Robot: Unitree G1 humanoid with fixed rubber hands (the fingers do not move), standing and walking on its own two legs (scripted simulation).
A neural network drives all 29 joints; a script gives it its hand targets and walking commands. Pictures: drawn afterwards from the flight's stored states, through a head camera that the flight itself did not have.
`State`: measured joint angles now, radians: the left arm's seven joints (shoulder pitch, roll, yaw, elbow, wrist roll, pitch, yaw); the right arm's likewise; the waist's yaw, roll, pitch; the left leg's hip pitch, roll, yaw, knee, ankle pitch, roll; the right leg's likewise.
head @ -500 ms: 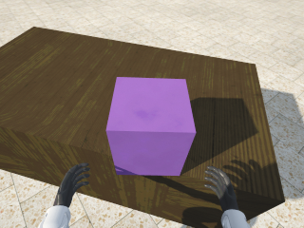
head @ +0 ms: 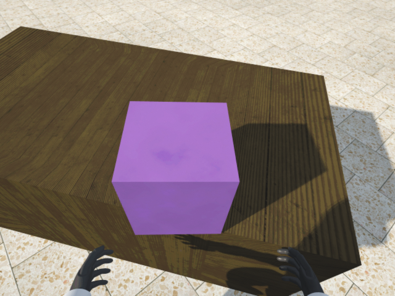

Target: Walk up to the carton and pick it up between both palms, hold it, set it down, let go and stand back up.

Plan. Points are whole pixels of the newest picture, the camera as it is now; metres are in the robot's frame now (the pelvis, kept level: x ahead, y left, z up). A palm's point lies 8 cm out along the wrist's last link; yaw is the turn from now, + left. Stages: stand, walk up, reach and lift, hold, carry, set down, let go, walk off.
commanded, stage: let go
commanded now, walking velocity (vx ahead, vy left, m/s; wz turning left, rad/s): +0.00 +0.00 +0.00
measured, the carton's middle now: (178, 172) +0.38 +0.04 +0.00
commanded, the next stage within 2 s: stand in 0.24 s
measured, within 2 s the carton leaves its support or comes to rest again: neither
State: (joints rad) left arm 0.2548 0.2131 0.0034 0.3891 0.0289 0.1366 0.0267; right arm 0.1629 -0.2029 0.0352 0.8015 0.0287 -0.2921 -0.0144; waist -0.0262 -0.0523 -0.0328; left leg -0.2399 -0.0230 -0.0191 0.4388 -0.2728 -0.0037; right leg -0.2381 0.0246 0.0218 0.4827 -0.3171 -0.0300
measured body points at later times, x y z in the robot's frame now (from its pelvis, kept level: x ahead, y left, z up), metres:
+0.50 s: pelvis -0.04 +0.01 -0.01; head -0.04 +0.00 +0.44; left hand +0.06 +0.26 -0.11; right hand +0.05 -0.27 -0.13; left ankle -0.03 +0.12 -0.74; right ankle -0.05 -0.10 -0.74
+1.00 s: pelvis -0.07 +0.04 +0.00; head -0.08 +0.03 +0.45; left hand +0.03 +0.28 -0.11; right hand -0.07 -0.23 -0.15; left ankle -0.03 +0.12 -0.74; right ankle -0.05 -0.10 -0.74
